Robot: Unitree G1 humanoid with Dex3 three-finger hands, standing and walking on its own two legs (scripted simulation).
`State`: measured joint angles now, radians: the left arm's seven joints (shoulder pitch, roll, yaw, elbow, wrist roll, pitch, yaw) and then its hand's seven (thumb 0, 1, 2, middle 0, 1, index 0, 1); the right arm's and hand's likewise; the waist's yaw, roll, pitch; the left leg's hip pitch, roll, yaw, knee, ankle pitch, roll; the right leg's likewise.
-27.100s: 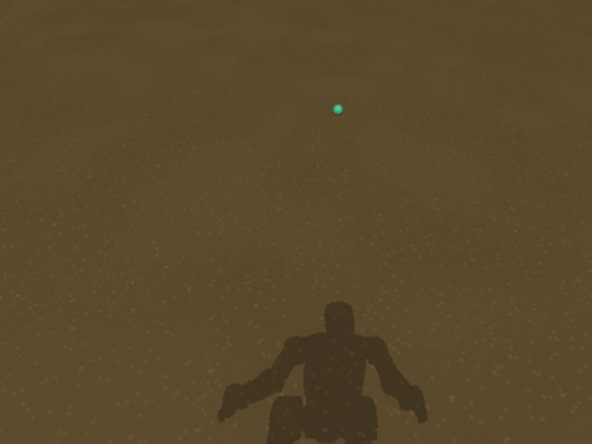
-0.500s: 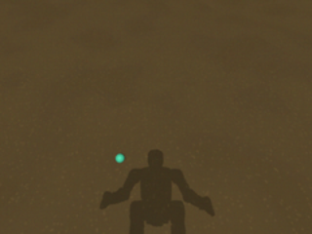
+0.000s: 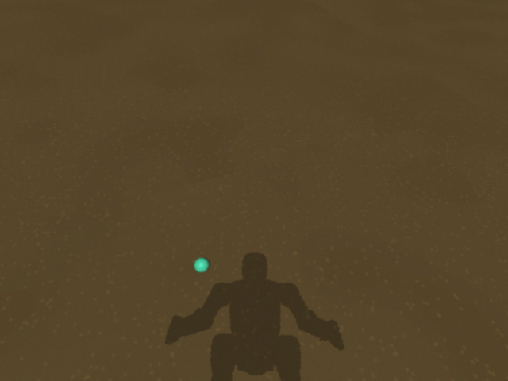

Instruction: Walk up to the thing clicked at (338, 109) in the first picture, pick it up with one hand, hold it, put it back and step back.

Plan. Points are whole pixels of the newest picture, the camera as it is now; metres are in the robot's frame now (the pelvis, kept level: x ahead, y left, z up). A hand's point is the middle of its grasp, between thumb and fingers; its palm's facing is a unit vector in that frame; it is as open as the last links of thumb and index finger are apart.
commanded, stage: stand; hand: left
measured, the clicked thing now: (201, 265) +0.75 +0.23 -0.75
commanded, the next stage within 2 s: walk up in 0.98 s
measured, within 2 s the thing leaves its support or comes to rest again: neither
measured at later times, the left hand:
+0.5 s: hand out of the picture +0.05 +0.25 -0.15, palm faces -0.02 -0.94 -0.34, open 7.4 cm
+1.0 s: hand out of the picture +0.07 +0.24 -0.15, palm faces -0.04 -0.94 -0.33, open 7.4 cm
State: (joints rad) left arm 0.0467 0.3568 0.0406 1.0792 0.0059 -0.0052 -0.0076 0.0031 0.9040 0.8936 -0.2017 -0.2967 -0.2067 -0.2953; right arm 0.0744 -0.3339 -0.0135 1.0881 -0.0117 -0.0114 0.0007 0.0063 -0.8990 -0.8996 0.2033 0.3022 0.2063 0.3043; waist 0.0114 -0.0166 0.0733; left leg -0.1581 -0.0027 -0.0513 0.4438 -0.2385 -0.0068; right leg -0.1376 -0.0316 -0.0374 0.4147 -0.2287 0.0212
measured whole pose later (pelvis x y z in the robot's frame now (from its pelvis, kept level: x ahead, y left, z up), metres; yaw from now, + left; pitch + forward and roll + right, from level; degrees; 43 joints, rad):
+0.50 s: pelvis -0.02 +0.00 +0.01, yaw -1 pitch -3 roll +0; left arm 0.12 0.35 0.00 1.15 0.01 -0.01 -0.02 0.00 0.90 0.89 -0.20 -0.30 -0.21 -0.30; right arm 0.10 -0.34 0.00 1.13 -0.01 -0.01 0.01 0.01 -0.90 -0.90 0.20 0.30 0.21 0.30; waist 0.01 0.00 0.06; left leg -0.12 0.00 -0.04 0.33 -0.16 -0.01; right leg -0.12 -0.03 -0.03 0.33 -0.16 0.02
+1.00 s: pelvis -0.01 -0.01 +0.01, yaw -1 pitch -2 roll +0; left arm 0.11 0.35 0.00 1.12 0.01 -0.01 -0.02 0.00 0.90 0.89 -0.20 -0.30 -0.21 -0.30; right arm 0.13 -0.35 0.00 1.13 -0.01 -0.01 0.02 0.01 -0.90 -0.90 0.20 0.30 0.21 0.30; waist 0.00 0.00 0.05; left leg -0.13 0.01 -0.04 0.35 -0.20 -0.02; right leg -0.13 -0.02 -0.03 0.36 -0.20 0.00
